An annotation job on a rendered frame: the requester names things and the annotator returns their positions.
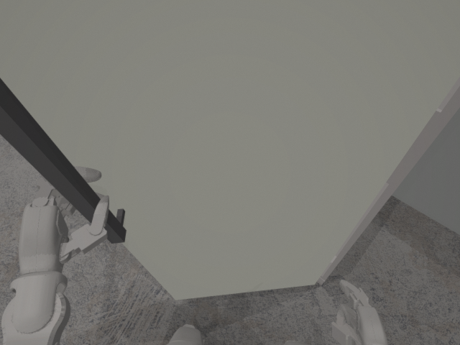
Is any fridge door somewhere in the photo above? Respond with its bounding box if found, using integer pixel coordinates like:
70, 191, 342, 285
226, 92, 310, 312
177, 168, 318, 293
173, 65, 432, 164
0, 0, 460, 300

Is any robot right hand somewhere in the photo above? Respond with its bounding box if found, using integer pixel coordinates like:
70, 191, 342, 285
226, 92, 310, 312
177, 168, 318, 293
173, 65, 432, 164
332, 280, 388, 345

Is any robot left thigh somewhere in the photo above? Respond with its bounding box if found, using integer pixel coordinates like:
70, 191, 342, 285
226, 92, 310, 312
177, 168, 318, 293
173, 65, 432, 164
167, 327, 204, 345

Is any robot left hand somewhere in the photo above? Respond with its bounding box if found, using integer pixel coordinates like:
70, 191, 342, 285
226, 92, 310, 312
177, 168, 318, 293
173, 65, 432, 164
19, 166, 109, 275

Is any handle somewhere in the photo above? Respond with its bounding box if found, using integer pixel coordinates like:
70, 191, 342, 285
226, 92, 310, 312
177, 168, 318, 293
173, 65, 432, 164
0, 79, 127, 244

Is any left robot forearm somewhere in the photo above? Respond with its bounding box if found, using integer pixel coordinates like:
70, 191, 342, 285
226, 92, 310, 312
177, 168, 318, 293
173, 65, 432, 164
1, 271, 70, 345

